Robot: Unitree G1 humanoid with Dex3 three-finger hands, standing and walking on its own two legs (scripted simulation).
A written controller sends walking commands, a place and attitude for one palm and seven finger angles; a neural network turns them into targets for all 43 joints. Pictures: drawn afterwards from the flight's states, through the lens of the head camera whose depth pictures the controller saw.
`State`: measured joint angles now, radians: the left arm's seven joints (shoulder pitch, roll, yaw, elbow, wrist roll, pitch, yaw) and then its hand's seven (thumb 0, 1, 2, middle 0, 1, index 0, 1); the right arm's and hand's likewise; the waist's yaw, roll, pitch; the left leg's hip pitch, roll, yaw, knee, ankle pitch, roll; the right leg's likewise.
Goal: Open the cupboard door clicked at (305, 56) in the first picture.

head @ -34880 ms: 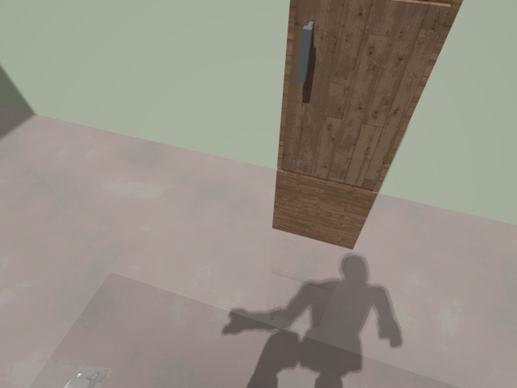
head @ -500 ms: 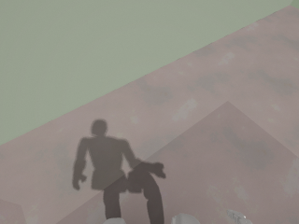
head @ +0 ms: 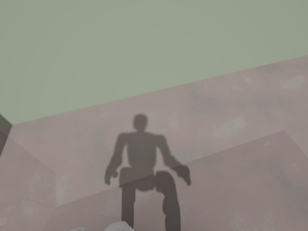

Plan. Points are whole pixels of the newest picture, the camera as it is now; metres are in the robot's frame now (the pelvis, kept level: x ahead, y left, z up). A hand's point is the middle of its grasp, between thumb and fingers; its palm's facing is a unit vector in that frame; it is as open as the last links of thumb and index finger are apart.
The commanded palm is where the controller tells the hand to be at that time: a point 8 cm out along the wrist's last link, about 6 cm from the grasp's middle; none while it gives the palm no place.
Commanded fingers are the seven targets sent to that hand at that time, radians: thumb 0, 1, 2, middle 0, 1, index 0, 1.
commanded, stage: turn to face it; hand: left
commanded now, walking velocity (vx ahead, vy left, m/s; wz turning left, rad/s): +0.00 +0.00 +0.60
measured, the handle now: out of the picture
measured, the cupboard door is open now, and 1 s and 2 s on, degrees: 54 54 54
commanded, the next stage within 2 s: none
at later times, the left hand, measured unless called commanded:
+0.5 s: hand out of the picture +0.07 +0.20 -0.15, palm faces +0.25 -0.92 -0.29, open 7.4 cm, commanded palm none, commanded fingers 0.00 0.90 0.90 -0.20 -0.30 -0.20 -0.30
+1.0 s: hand out of the picture -0.07 +0.22 -0.17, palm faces +0.57 -0.79 -0.24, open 7.4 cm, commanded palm none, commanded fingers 0.00 0.90 0.90 -0.20 -0.30 -0.20 -0.30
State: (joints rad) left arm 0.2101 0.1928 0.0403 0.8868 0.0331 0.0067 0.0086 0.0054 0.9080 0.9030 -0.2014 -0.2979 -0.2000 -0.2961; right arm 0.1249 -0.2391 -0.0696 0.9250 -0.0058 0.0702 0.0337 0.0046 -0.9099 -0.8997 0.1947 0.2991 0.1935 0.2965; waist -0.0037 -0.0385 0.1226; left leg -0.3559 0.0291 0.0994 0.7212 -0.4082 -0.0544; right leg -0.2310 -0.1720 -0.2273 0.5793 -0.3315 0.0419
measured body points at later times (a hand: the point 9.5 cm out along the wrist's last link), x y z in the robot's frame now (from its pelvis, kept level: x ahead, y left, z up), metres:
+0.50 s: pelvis +0.01 -0.03 +0.00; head +0.06 -0.03 +0.44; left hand +0.06 +0.25 -0.12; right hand +0.13 -0.26 -0.16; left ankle -0.01 +0.10 -0.71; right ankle +0.03 -0.15 -0.73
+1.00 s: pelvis -0.01 +0.00 +0.00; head +0.02 +0.05 +0.45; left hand -0.10 +0.26 -0.15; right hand +0.23 -0.15 -0.12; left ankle -0.04 +0.09 -0.73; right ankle +0.05 -0.15 -0.65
